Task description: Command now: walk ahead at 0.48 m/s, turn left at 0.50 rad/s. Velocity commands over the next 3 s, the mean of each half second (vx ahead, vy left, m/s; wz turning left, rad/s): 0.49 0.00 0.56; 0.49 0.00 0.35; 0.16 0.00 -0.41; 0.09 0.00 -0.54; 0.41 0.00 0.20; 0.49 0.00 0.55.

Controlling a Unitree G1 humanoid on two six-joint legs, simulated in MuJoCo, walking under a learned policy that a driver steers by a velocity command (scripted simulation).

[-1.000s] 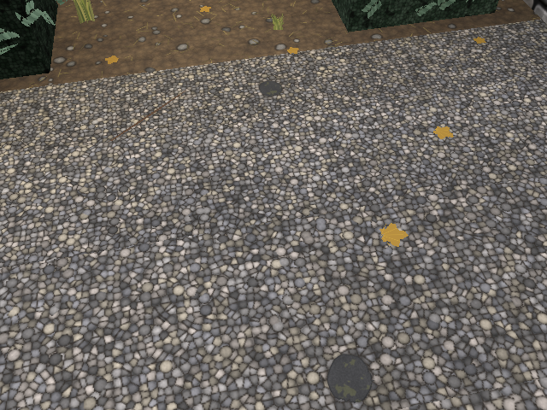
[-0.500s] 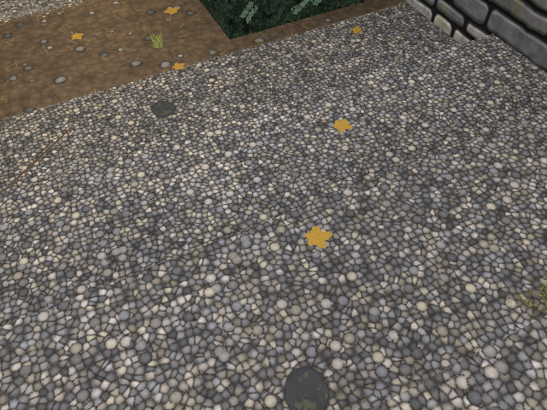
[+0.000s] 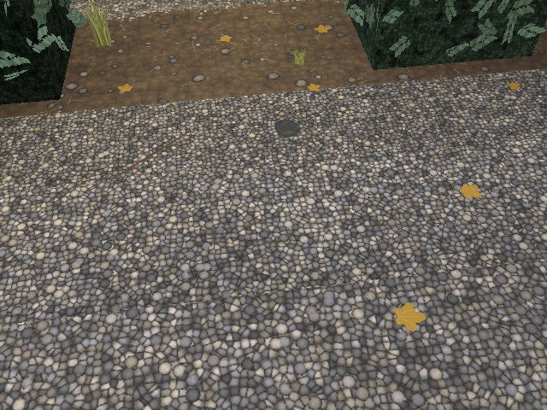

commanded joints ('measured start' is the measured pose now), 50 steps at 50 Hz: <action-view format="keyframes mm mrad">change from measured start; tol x64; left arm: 1 275 37 -4 94 -4 -17 33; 50 -112 150 36 31 -80 -33 -83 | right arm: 1 -118 1 4 -75 5 0 -15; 12 -162 -12 18 -63 -17 80 -13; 18 848 -298 -109 301 5 56 -54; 50 -39 -54 -26 -56 11 46 -56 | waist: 1 84 -78 122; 18 -315 72 -631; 50 -47 -116 -16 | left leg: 1 -531 84 -154 -234 188 1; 13 153 51 62 -587 355 -19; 18 1857 313 -398 -90 1244 486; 25 -88 107 -210 -715 114 299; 37 -279 -187 -121 400 -650 -34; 50 252 -18 5 -269 -193 -63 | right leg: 1 436 -366 213 23 338 -146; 13 162 -210 -10 245 471 -17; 18 -896 27 226 1682 -395 209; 36 479 -496 854 118 532 -437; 39 -30 -371 711 -81 -183 -215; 50 -282 -246 412 -148 380 -239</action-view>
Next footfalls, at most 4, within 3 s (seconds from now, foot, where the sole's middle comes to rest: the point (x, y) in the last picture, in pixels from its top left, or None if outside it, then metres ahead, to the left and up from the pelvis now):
0.32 left None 0.39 0.18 -0.96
0.68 right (288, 350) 0.73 0.05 -0.96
1.12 left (203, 344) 0.73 0.30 -0.96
1.54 right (280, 319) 0.83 0.08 -0.96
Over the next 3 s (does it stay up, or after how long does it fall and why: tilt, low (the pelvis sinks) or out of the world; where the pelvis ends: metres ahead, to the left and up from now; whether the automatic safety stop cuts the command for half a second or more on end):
stays up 1.29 0.22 -0.39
